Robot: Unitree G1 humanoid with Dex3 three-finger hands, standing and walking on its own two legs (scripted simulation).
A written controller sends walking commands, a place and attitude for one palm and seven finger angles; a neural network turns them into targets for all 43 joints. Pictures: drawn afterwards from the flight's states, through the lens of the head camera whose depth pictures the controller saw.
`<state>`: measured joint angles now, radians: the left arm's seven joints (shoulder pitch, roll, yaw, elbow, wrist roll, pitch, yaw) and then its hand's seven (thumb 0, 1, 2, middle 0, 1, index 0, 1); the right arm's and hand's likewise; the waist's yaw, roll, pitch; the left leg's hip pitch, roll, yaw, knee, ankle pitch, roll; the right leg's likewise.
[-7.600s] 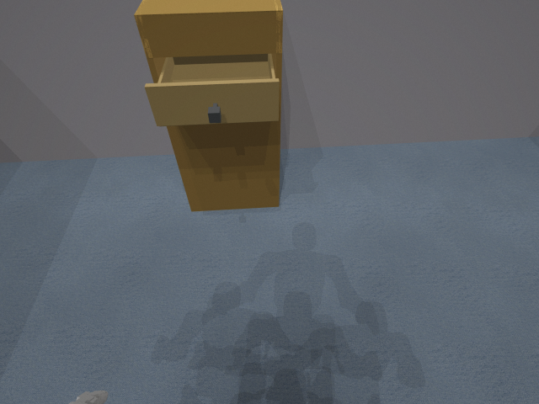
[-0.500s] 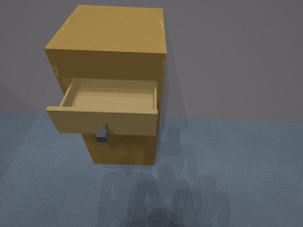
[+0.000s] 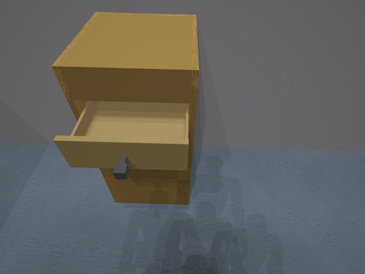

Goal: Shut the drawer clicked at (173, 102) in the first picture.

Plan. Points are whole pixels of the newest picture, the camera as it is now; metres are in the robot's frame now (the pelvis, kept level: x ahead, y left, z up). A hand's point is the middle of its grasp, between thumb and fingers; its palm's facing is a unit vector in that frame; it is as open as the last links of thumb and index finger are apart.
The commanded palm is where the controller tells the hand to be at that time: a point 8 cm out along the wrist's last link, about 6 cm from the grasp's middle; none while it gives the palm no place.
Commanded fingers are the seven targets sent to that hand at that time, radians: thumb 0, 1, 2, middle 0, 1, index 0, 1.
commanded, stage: look again from close up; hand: left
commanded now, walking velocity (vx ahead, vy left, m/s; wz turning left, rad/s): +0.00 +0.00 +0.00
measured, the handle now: (122, 166) +0.42 +0.21 -0.07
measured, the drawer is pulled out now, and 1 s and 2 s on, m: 0.18 0.18 0.18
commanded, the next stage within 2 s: raise the hand and make a fist in 0.24 s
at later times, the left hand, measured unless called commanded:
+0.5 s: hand out of the picture +0.12 +0.18 -0.08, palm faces +0.22 -0.94 -0.26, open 7.0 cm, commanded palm +0.11 +0.20 -0.06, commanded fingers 0.00 0.90 0.90 -0.38 -0.50 -0.38 -0.50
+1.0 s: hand (117, 257) +0.16 +0.15 -0.03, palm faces +0.01 -1.00 -0.05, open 4.7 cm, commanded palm +0.15 +0.20 -0.03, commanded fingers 0.00 0.90 0.90 -0.88 -1.04 -0.88 -1.04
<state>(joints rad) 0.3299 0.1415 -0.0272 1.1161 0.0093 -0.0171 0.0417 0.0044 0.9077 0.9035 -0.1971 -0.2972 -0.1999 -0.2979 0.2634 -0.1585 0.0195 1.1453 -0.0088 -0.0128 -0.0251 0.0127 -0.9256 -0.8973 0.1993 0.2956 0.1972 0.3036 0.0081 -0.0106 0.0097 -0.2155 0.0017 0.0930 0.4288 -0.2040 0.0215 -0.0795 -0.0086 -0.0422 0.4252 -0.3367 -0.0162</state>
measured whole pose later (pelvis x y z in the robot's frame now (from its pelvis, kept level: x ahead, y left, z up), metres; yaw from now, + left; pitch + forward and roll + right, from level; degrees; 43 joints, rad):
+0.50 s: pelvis +0.00 -0.02 -0.01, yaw +2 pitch +2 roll +1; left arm 0.53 0.20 -0.01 0.25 -0.13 -0.05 0.11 0.07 0.99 0.90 -0.24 -0.34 -0.24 -0.34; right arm 0.33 -0.23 -0.01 0.87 0.03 -0.24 -0.07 0.02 -0.92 -0.90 0.20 0.30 0.20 0.30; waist -0.02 0.04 -0.02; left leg -0.35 0.00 0.05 0.56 -0.25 0.00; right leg -0.21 -0.01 -0.08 0.59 -0.42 -0.04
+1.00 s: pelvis -0.06 -0.03 -0.09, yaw +3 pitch +12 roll -2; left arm 0.28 0.22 0.10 0.05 -0.26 -0.43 -0.26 0.02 0.90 0.90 -0.69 -0.83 -0.69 -0.83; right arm 0.19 -0.22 0.03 0.56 0.02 -0.20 -0.06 0.01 -0.90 -0.90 0.20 0.30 0.20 0.30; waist 0.03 0.05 -0.13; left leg -0.94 0.06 -0.04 1.14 -0.41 -0.02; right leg -0.76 0.03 -0.15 1.15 -0.60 -0.08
